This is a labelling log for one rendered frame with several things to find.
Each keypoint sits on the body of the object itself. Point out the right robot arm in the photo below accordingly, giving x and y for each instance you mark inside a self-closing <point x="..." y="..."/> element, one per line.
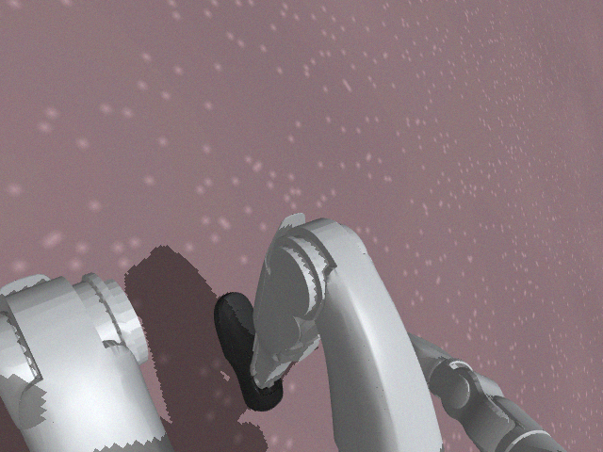
<point x="491" y="421"/>

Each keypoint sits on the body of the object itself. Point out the right robot foot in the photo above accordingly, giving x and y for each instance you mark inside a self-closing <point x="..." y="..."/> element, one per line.
<point x="233" y="317"/>

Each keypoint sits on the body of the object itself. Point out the right robot hand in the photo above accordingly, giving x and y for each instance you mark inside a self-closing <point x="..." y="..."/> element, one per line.
<point x="429" y="355"/>

